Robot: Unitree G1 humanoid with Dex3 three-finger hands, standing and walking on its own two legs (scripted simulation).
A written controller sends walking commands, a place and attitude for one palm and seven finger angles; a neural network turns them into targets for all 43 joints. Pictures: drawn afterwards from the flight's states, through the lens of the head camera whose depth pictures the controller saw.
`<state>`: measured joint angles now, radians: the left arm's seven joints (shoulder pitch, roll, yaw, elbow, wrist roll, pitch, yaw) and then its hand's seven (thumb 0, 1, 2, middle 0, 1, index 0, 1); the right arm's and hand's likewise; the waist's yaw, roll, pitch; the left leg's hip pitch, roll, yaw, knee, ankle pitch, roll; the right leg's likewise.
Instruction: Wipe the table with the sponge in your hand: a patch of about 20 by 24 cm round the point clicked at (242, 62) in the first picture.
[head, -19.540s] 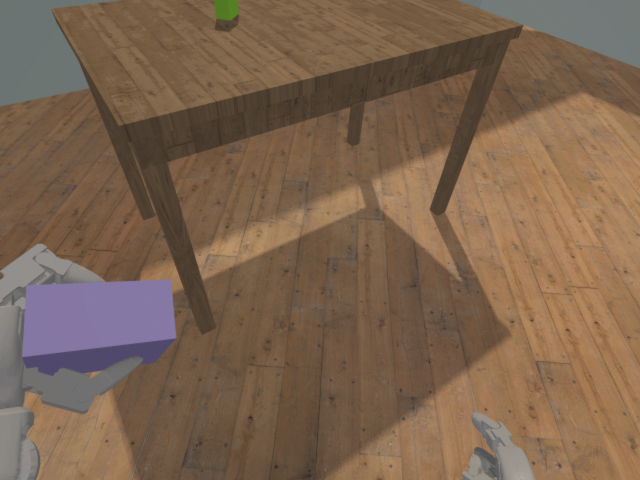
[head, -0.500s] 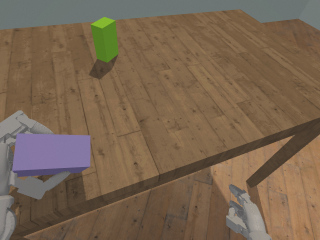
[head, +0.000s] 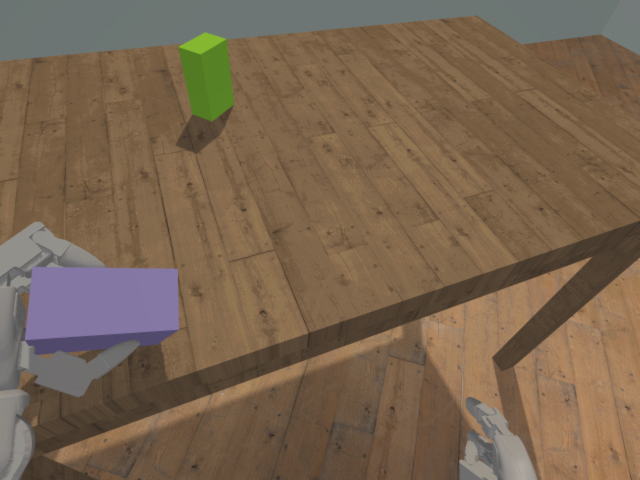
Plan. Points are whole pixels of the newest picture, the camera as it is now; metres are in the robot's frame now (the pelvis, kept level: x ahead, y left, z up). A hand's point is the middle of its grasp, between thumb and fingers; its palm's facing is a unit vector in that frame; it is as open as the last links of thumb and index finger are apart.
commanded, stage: come to a stop and stand still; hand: left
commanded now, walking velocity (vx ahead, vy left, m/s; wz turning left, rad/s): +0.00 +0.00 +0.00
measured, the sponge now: (125, 311) +0.23 +0.22 +0.14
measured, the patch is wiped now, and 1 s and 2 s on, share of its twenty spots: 0.00 0.00 0.00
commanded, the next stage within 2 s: look again from close up in 1.14 s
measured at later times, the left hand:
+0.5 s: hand (79, 293) +0.24 +0.25 +0.16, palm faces +0.36 -0.83 -0.42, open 9.9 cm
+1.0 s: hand (62, 339) +0.19 +0.24 +0.16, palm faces +0.44 -0.83 -0.34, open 9.9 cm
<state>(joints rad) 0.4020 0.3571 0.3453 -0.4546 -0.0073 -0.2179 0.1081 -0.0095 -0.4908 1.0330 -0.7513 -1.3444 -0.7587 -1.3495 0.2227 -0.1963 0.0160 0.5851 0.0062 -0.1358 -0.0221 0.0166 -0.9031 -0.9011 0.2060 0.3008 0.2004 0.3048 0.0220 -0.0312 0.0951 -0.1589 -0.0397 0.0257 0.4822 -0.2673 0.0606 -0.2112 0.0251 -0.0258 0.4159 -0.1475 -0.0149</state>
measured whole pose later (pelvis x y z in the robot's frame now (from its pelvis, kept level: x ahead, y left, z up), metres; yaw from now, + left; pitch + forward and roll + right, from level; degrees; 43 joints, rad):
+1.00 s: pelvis -0.02 -0.02 -0.01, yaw +3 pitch -1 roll +0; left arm 0.38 0.39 0.34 -0.43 -0.08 -0.23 0.13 -0.01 -0.49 1.03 -0.75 -1.35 -0.76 -1.35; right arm 0.21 -0.21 0.03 0.60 0.01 -0.16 0.03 0.02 -0.90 -0.90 0.21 0.30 0.20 0.30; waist 0.03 -0.04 0.08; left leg -0.26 -0.07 -0.02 0.52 -0.24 0.04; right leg -0.32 0.00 -0.05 0.51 -0.17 -0.03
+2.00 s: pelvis +0.00 -0.02 -0.01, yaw +1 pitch -2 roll +1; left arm 0.44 0.47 0.25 -0.57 0.03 0.13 0.04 -0.01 -0.49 1.04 -0.75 -1.35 -0.76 -1.36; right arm 0.15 -0.26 0.05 0.55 0.01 -0.05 0.01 0.02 -0.90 -0.90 0.21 0.30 0.20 0.30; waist 0.05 0.06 -0.01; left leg -0.22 -0.05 0.02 0.56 -0.30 0.03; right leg -0.31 0.02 -0.01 0.59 -0.24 -0.05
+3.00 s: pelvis -0.01 -0.03 +0.00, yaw +1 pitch -6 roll +1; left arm 0.05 0.69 0.17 -0.46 0.48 0.46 -0.02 -0.01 -0.49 1.04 -0.76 -1.34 -0.77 -1.35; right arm 0.02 -0.27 0.07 0.62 0.06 0.03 -0.10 0.02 -0.90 -0.90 0.20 0.30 0.20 0.30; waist 0.12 0.12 0.02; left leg -0.11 -0.03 0.01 0.47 -0.25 0.02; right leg -0.19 0.04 -0.02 0.48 -0.18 -0.06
